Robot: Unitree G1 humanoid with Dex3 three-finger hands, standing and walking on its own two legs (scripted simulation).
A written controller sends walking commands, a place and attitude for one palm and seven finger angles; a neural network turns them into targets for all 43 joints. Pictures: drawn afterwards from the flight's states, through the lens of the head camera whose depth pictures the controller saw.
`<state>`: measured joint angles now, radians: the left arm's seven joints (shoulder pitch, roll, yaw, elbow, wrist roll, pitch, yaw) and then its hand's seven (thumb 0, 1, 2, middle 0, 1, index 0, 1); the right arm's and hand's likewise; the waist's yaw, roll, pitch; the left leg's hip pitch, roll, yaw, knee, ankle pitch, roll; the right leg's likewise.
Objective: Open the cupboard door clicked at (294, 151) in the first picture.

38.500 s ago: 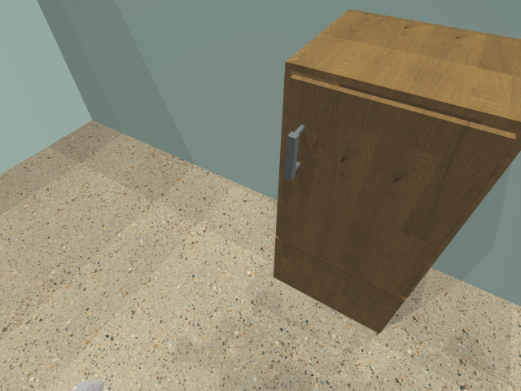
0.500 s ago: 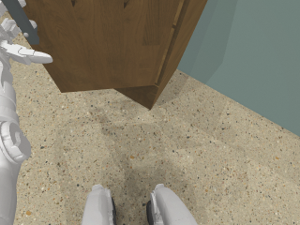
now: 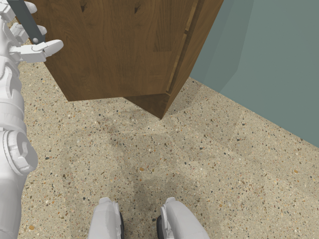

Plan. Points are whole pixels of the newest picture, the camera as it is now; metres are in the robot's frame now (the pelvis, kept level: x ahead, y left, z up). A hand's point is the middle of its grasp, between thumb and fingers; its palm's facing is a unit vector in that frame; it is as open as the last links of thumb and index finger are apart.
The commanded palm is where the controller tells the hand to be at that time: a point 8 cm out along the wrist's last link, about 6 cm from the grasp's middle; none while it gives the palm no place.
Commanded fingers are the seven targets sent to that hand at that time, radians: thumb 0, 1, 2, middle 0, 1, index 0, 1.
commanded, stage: close the thumb around the handle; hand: left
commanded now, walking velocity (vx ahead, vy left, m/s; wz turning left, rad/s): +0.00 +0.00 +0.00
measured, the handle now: (30, 19) +0.61 +0.23 +0.09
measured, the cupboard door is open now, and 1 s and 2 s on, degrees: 40 56 81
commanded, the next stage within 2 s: pull the door open along its arc in 0.34 s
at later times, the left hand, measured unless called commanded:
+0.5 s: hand (38, 39) +0.56 +0.21 +0.09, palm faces +0.05 -1.00 -0.02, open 6.0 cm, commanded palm +0.54 +0.24 +0.08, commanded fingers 0.00 0.90 0.90 -0.40 -1.35 -0.40 -1.35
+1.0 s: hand (58, 78) +0.46 +0.16 +0.09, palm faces +0.26 -0.96 +0.08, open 6.0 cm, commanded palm +0.39 +0.20 +0.08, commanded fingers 0.00 0.90 0.90 -0.40 -1.35 -0.40 -1.35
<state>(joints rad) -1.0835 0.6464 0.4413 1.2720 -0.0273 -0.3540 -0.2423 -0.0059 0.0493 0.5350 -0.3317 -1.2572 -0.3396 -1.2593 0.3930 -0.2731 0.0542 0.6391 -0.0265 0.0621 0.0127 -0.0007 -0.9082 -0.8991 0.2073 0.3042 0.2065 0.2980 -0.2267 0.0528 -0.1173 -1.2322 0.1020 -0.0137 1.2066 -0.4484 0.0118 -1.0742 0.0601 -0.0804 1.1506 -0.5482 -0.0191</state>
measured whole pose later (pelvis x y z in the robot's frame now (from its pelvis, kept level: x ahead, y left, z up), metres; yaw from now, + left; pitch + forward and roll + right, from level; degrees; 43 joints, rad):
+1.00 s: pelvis +0.02 +0.00 +0.03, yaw +1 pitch +21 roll -2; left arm -0.52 0.16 0.26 0.72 -0.12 -0.39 0.13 -0.01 0.70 0.80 -0.32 -1.33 -0.33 -1.29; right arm 0.36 -0.24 0.00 0.59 -0.03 0.07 0.06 0.00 -0.91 -0.90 0.21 0.30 0.20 0.30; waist -0.10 0.04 -0.18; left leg -0.99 0.08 0.04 1.07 -0.44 0.01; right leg -0.86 0.03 -0.03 1.04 -0.54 -0.01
